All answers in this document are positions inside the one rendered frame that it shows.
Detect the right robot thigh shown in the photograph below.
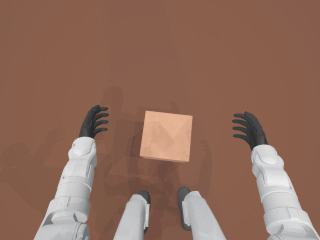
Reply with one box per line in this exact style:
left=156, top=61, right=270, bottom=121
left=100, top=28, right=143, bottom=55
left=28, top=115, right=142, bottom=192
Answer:
left=182, top=196, right=226, bottom=240

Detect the robot left upper arm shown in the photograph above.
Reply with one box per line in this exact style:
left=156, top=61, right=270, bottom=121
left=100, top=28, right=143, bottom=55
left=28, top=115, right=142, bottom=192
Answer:
left=35, top=222, right=90, bottom=240

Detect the left robot hand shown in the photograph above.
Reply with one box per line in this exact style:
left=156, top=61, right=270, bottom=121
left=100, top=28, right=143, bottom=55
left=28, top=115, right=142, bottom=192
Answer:
left=78, top=104, right=109, bottom=139

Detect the carton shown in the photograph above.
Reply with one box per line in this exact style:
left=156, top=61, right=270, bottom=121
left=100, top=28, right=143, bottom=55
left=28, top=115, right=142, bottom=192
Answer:
left=139, top=111, right=193, bottom=163

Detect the right robot hand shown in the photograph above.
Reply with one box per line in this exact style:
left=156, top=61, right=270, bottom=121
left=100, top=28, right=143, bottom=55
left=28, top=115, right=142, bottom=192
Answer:
left=232, top=111, right=268, bottom=151

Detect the robot right foot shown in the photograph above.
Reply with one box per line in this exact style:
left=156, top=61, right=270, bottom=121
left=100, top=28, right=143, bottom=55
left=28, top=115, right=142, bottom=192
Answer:
left=177, top=187, right=192, bottom=231

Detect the right robot forearm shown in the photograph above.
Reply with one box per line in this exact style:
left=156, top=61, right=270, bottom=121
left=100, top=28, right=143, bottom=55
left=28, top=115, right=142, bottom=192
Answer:
left=251, top=144, right=320, bottom=240

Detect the left robot forearm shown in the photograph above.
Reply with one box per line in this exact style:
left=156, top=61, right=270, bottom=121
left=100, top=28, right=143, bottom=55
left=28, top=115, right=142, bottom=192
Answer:
left=34, top=136, right=97, bottom=240

